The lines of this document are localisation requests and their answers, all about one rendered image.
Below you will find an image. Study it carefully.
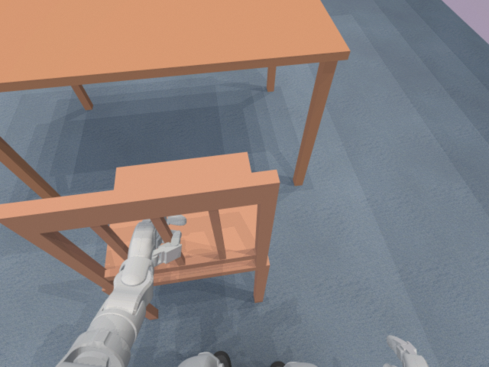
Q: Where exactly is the table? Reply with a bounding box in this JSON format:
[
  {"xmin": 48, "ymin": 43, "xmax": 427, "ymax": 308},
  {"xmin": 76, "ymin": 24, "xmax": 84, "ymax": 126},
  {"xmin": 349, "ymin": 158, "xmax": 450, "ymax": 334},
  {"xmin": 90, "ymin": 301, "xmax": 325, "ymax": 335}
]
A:
[{"xmin": 0, "ymin": 0, "xmax": 351, "ymax": 199}]

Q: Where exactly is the chair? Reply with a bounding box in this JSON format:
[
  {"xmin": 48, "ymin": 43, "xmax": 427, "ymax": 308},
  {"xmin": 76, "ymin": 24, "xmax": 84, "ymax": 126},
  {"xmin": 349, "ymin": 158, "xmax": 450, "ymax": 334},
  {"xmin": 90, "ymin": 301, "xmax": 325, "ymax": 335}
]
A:
[{"xmin": 0, "ymin": 152, "xmax": 280, "ymax": 320}]

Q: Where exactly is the left robot forearm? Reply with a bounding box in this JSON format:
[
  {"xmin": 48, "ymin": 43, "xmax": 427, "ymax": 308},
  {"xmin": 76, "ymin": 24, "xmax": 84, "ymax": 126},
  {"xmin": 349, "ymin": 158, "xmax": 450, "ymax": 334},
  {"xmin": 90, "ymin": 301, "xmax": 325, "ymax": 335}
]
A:
[{"xmin": 55, "ymin": 256, "xmax": 154, "ymax": 367}]

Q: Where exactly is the robot right hand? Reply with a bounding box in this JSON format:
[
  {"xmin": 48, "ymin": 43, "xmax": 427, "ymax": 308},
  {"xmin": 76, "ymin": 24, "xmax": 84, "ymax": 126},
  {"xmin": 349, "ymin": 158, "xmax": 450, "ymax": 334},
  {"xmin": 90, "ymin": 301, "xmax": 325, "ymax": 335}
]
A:
[{"xmin": 383, "ymin": 335, "xmax": 429, "ymax": 367}]

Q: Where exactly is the robot left hand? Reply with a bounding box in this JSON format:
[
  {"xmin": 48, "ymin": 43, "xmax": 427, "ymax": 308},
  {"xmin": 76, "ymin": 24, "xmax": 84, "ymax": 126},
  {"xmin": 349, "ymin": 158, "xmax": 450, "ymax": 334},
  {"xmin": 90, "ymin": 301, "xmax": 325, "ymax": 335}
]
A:
[{"xmin": 128, "ymin": 215, "xmax": 186, "ymax": 267}]

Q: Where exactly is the left robot shin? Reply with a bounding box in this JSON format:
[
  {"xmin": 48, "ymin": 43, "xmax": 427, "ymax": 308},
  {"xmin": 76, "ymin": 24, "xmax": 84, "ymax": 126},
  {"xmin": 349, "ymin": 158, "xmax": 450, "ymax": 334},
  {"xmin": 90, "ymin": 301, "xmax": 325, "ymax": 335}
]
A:
[{"xmin": 198, "ymin": 352, "xmax": 219, "ymax": 360}]

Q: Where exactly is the robot left foot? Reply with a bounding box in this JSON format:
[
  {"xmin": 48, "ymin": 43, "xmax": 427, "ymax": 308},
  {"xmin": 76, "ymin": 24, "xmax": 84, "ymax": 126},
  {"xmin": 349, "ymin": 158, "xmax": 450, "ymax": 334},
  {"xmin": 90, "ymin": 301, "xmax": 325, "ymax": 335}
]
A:
[{"xmin": 214, "ymin": 351, "xmax": 232, "ymax": 367}]

